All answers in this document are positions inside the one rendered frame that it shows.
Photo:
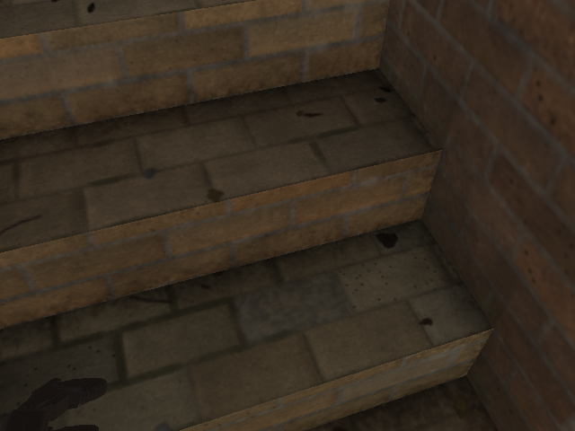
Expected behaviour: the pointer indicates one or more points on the robot left hand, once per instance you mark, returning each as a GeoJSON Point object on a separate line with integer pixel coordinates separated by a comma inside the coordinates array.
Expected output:
{"type": "Point", "coordinates": [50, 401]}

